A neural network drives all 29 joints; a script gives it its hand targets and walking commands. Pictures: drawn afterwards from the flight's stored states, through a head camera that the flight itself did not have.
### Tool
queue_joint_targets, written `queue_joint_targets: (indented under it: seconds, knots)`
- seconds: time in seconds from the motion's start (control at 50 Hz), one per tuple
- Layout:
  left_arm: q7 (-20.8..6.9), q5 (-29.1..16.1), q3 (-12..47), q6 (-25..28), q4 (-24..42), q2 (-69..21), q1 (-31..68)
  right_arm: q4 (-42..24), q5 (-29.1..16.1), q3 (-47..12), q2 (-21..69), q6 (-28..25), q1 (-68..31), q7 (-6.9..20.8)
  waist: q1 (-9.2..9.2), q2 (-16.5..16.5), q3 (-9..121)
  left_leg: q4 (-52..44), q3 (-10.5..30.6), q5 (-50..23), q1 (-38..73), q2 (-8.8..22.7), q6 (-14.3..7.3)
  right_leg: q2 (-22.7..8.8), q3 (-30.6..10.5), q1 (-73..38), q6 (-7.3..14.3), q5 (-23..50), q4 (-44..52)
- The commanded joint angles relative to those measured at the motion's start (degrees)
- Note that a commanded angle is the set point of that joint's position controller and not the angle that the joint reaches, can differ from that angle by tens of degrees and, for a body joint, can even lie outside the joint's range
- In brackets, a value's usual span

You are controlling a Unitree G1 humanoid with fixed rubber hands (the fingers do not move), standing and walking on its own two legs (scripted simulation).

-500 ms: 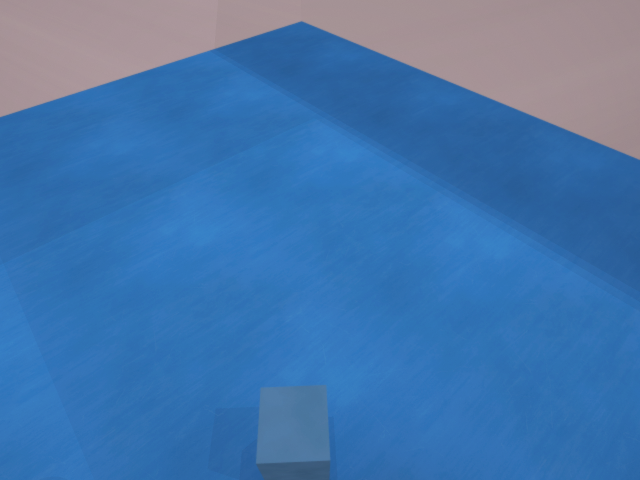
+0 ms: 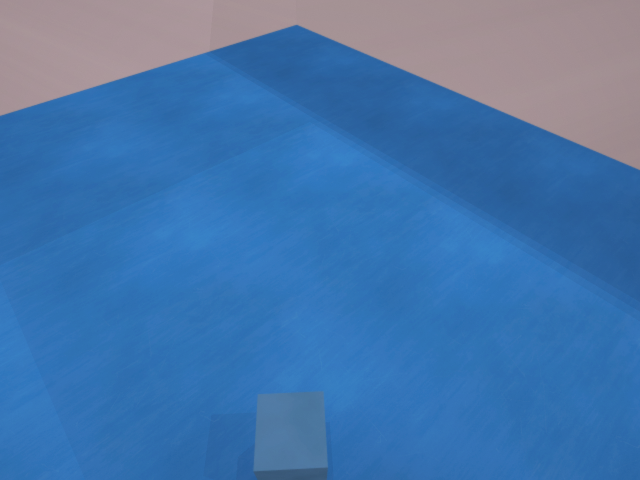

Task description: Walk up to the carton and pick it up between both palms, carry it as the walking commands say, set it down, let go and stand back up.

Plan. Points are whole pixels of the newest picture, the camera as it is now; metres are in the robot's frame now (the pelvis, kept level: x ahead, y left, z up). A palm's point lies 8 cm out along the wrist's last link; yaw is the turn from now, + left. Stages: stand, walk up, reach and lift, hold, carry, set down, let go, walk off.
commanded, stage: stand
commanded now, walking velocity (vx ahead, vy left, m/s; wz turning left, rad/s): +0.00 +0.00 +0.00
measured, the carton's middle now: (293, 446) +0.34 +0.07 -0.63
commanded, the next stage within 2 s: reach and lift in 0.02 s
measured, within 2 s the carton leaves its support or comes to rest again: neither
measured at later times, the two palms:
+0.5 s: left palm out of the picture +0.10 +0.22 -0.17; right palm out of the picture +0.09 -0.19 -0.17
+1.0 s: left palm (195, 443) +0.23 +0.20 -0.19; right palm (434, 442) +0.23 -0.18 -0.20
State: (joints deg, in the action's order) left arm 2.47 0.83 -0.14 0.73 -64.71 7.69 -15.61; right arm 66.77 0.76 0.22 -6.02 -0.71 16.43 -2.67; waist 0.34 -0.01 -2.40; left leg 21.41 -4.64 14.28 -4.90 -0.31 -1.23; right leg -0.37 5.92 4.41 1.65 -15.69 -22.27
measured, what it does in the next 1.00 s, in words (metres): lowers itself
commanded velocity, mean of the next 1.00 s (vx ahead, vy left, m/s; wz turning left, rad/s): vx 0.00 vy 0.00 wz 0.00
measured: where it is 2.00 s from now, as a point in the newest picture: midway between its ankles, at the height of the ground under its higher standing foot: outside the picture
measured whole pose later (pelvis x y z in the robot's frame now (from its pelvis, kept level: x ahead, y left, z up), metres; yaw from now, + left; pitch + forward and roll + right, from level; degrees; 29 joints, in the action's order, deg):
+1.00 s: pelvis -0.13 +0.03 -0.10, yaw -1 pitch +17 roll +0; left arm 6.1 -0.8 -11.9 -23.3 -38.8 4.4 35.5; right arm 45.5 1.4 9.3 -12.3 21.3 -37.5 2.5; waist 0.5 1.3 -8.2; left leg 62.7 -3.9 19.3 -61.0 -1.8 -3.8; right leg -0.8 0.6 60.5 -0.5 -20.1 -63.3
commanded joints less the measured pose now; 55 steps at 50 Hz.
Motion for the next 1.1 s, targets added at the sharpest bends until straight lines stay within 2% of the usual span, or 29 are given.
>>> queue_joint_targets:
  seconds: [0.0,0.02,0.04,0.08,0.1,0.12,0.14,0.18,0.2,0.24,0.26,0.3,0.36,0.38,0.46,0.52,0.54,0.56,0.58,0.6,0.62,0.66,0.7,0.82,0.92,0.96,1.02,1.04,1.08]
  knots:
    - [0.21,-0.02,-0.26,0.16,-0.27,3.14,-5.99,-0.25,0.30,0.38,-3.26,-0.23,4.86,-0.21,0.49,-0.45,-3.82,-3.02,6.00,-15.49,-1.61,7.03,-0.63,-5.99,-6.33,3.57,-0.71,14.11,3.75]
    - [-0.80,-7.45,4.38,-0.86,41.77,6.46,47.22,-40.68,-5.54,0.16,-15.18,-0.20,-45.56,-0.31,0.20,2.77,10.06,9.34,4.10,2.03,-20.23,0.56,-1.53,-1.60,-8.75,21.84,2.31,-2.76,-5.14]
    - [0.03,-4.59,0.45,-6.39,26.28,9.59,34.29,-27.38,-4.50,-1.51,-11.76,6.15,-34.97,-1.71,0.33,-2.92,7.42,11.33,4.39,7.24,-20.90,3.36,-2.42,-3.55,-3.96,21.44,1.73,-9.21,-7.82]
    - [-0.31,-8.61,3.59,-14.38,30.74,10.82,31.52,-28.85,-7.82,-4.56,-12.67,14.20,-34.69,-2.25,1.48,-2.43,8.40,13.03,4.30,3.30,-20.82,3.71,-2.67,-4.02,-4.94,20.54,5.21,-4.81,-9.22]
    - [0.28,-6.93,2.61,-18.54,29.88,9.62,24.43,-27.42,-6.79,-2.25,-12.31,18.54,-27.35,-2.43,0.24,2.63,6.57,11.95,3.24,-1.49,-21.72,3.78,-3.44,-5.34,-5.33,24.60,5.96,-1.15,-8.37]
    - [1.21,-8.79,4.42,-23.45,29.35,9.03,19.40,-26.05,-7.46,-4.43,-11.11,23.71,-22.37,-2.45,0.90,1.26,8.27,14.35,4.29,-3.62,-24.16,2.42,-4.45,-5.51,-7.05,25.89,5.38,3.76,-10.79]
    - [1.69,-9.57,5.18,-28.56,25.64,7.24,11.23,-23.23,-9.10,-5.35,-11.09,28.49,-16.33,-1.70,-1.56,0.29,12.12,13.79,6.10,-6.27,-21.73,2.37,-3.92,-4.47,-6.77,24.13,4.61,8.93,-12.62]
    - [1.05,-9.77,5.12,-33.61,26.73,7.98,6.30,-22.95,-11.10,-6.87,-7.83,33.46,-9.28,-0.50,-1.88,-0.40,16.60,14.47,7.19,-10.98,-19.74,0.25,-3.28,-3.71,-9.58,21.02,3.08,17.66,-13.55]
    - [0.06,-8.28,5.18,-34.47,23.34,8.29,3.72,-20.85,-9.96,-5.97,-5.47,34.25,-5.35,-0.63,-3.63,-2.53,16.61,15.08,7.60,-12.53,-21.24,-0.95,-3.20,-3.88,-10.35,20.07,1.94,25.94,-13.50]
    - [-1.98,-4.27,-0.14,-32.43,25.14,9.68,2.70,-22.37,-7.15,-4.50,-3.24,32.27,-3.50,0.06,-1.96,-4.31,19.58,14.36,8.60,-13.63,-24.83,-1.69,-2.48,-4.44,-12.44,17.07,0.60,37.14,-13.72]
    - [-2.72,-1.02,-3.03,-30.42,27.09,10.44,3.11,-23.75,-5.78,-3.74,-1.95,31.02,-3.05,0.67,-0.29,-2.72,17.18,13.36,8.25,-13.28,-25.48,-1.95,-2.01,-3.81,-12.13,15.91,0.20,35.46,-12.37]
    - [-3.57,2.38,-5.57,-25.36,31.52,7.93,6.32,-29.82,-0.14,1.17,-4.95,26.11,-7.27,1.62,-2.04,-2.93,18.49,16.04,8.06,-13.48,-28.64,-0.92,-1.88,-2.15,-11.35,15.00,0.88,35.65,-14.07]
    - [-4.17,4.73,-7.07,-18.03,38.08,6.74,18.79,-37.02,2.66,3.92,-7.13,18.94,-16.81,1.26,-2.79,-2.00,24.05,19.32,7.35,-11.37,-37.02,-1.18,-1.33,-1.62,-11.59,15.29,0.49,37.04,-18.54]
    - [-4.50,5.24,-8.05,-16.04,37.04,7.00,21.77,-39.09,1.38,2.10,-5.94,16.65,-21.22,1.02,-0.87,-1.95,23.33,19.70,7.04,-9.81,-39.17,-0.85,-1.72,-1.79,-12.07,18.23,-0.46,33.19,-19.14]
    - [-4.73,2.82,-8.08,-12.86,41.01,4.90,19.93,-44.71,0.35,2.70,-6.35,11.98,-23.40,1.20,1.19,1.69,27.08,24.97,6.87,-11.47,-35.27,0.10,1.71,0.23,-9.53,29.67,-0.91,23.63,-23.84]
    - [-3.46,-0.23,-6.01,-15.22,43.74,4.64,24.77,-44.76,0.34,4.23,-7.80,14.71,-26.05,1.86,0.75,3.57,29.26,28.10,5.71,-3.53,-33.60,0.13,2.17,0.63,-8.59,34.66,-0.45,7.85,-27.88]
    - [-3.13,0.01,-6.57,-16.69,42.04,4.91,24.77,-43.74,0.67,5.10,-8.17,16.15,-25.73,2.61,1.96,5.55,30.55,28.72,5.99,-1.69,-33.15,0.27,3.17,0.54,-8.22,36.26,0.09,5.42,-29.07]
    - [-2.72,-0.73,-5.66,-18.39,42.35,4.88,26.44,-43.64,1.31,5.96,-9.52,17.99,-28.51,3.04,0.58,4.20,30.55,29.00,5.94,2.03,-32.29,0.25,3.04,0.50,-7.32,37.94,0.20,-0.06,-30.26]
    - [-2.28,-1.26,-6.07,-20.56,42.05,5.36,28.76,-42.63,0.09,4.55,-8.98,20.35,-30.23,3.78,1.56,5.25,29.97,29.01,5.83,8.05,-32.17,0.08,2.81,0.13,-7.48,38.67,0.60,-7.39,-30.37]
    - [-1.57,-1.39,-6.01,-22.71,42.28,5.75,30.64,-42.23,0.46,5.14,-10.12,22.37,-31.62,4.46,0.29,4.60,29.57,28.65,7.15,13.56,-30.87,0.36,2.52,0.11,-6.28,40.64,0.39,-13.07,-31.61]
    - [-0.88,-1.47,-6.51,-24.33,41.95,5.82,32.66,-42.89,0.29,4.56,-9.96,23.94,-34.88,5.11,0.81,4.27,28.14,28.42,7.56,17.51,-31.35,0.30,2.48,-0.25,-6.30,41.09,0.58,-16.48,-31.62]
    - [0.78,-2.30,-6.63,-26.07,45.56,5.51,41.35,-44.10,-1.05,4.91,-10.68,25.01,-43.86,5.99,0.14,3.62,29.59,28.06,9.44,22.79,-29.24,0.35,2.51,-0.22,-5.23,43.36,0.23,-18.13,-32.77]
    - [1.59,-4.33,-6.63,-27.00,43.60,3.62,47.43,-39.92,-1.05,5.86,-11.32,25.85,-50.34,5.68,-2.49,0.69,26.22,26.85,11.49,26.99,-31.31,0.53,1.69,-0.21,-5.36,44.23,-0.30,-17.02,-32.66]
    - [2.69,-4.34,-8.95,-26.31,31.93,2.06,56.25,-26.28,0.54,9.35,-13.01,24.10,-60.64,4.78,-2.72,0.19,18.33,26.00,7.97,23.87,-38.47,0.62,1.87,0.41,-3.15,47.23,-1.36,-14.84,-32.21]
    - [4.81,0.38,-14.66,-20.48,31.01,0.83,61.55,-26.42,0.97,11.25,-11.36,18.21,-69.62,5.04,2.13,-0.14,29.24,28.78,7.84,11.18,-36.84,-0.48,2.73,1.51,-3.32,47.84,-1.61,-7.48,-33.51]
    - [5.70,-0.43,-14.39,-17.69,31.10,0.92,65.05,-26.62,0.33,11.34,-10.84,15.35,-72.49,4.59,1.62,-0.99,37.14,30.72,9.13,5.21,-34.48,-0.77,2.96,2.26,-3.46,49.05,-1.78,-3.74,-35.33]
    - [5.86,-1.47,-15.79,-13.00,29.19,2.01,69.21,-27.24,0.03,11.41,-10.17,11.94,-78.32,2.94,3.34,-3.64,44.93,34.34,7.33,0.75,-39.18,-1.92,3.27,2.93,-4.78,50.01,-2.35,-2.32,-37.15]
    - [5.54,-2.44,-16.28,-11.65,30.03,3.57,75.01,-27.41,-1.09,11.01,-10.05,11.00,-81.20,2.17,2.77,-3.29,47.37,35.91,6.69,1.61,-40.20,-1.85,3.04,2.77,-5.56,50.56,-2.32,-3.67,-37.30]
    - [5.03,-2.23,-16.02,-9.57,29.10,3.90,72.58,-27.38,-1.00,11.79,-9.11,9.32,-79.54,0.72,3.10,-2.61,52.34,36.23,6.29,-1.80,-40.55,-2.29,3.00,3.41,-5.81,49.16,-2.30,-1.29,-37.52]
